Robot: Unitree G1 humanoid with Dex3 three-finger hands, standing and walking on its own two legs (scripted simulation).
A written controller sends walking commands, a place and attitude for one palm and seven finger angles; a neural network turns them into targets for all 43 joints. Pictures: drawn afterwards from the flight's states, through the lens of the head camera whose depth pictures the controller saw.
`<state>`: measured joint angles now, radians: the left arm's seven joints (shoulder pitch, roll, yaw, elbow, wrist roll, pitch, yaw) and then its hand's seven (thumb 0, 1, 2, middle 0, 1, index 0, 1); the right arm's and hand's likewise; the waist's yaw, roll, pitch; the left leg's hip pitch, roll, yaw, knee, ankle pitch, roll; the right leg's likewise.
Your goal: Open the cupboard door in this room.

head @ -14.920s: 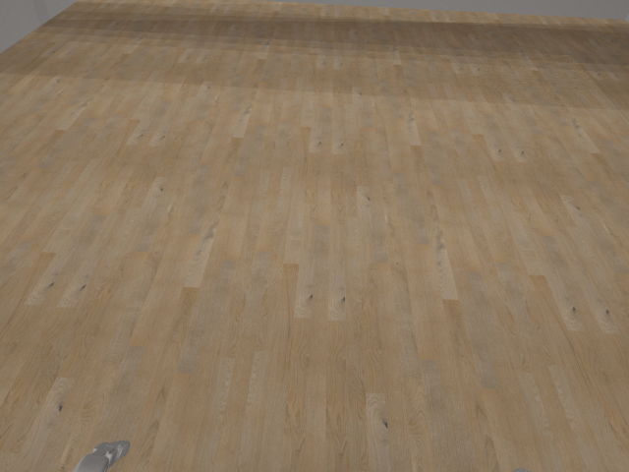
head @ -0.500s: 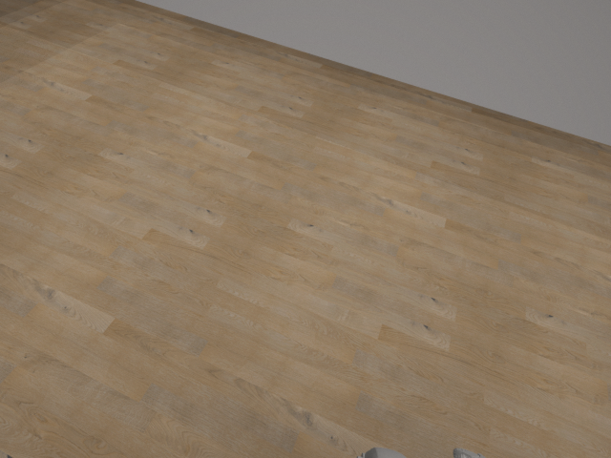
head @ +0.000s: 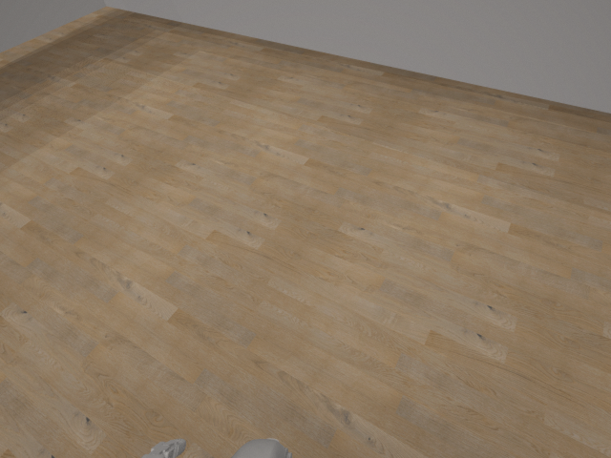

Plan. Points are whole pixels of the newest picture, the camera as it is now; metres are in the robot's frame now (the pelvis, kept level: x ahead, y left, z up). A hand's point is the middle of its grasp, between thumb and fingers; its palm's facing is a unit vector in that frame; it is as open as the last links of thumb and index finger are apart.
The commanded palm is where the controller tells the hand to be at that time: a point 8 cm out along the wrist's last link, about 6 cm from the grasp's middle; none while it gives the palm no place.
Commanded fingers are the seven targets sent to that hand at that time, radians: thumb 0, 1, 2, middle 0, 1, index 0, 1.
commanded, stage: turn or walk to find it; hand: left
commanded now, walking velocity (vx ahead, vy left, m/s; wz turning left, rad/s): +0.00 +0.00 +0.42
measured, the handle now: out of the picture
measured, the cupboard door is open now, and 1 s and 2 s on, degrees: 0 0 0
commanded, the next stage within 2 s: none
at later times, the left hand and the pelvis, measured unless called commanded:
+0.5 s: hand out of the picture -0.06 +0.27 -0.18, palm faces +0.27 -0.93 -0.24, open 7.4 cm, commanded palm none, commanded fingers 0.00 0.90 0.90 -0.20 -0.30 -0.20 -0.30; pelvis -0.03 +0.05 +0.00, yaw +13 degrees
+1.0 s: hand out of the picture -0.05 +0.20 -0.14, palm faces +0.41 -0.87 -0.28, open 7.3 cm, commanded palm none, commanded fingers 0.00 0.90 0.90 -0.20 -0.30 -0.20 -0.30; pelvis -0.05 -0.01 +0.00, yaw +26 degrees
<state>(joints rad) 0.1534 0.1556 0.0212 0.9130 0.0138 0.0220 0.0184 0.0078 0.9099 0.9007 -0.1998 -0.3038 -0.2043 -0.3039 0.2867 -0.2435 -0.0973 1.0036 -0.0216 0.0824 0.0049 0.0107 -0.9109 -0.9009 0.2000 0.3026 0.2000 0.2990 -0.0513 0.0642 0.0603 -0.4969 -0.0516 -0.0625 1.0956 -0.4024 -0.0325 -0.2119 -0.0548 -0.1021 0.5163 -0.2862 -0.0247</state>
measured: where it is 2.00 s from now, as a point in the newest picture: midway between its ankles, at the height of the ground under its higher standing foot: outside the picture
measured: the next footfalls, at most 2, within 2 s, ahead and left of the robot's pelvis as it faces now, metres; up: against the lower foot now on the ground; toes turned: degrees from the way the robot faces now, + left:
left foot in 0.34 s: -0.02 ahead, +0.16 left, +0.00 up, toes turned +13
right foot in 0.82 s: +0.03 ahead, -0.08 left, +0.00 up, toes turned +17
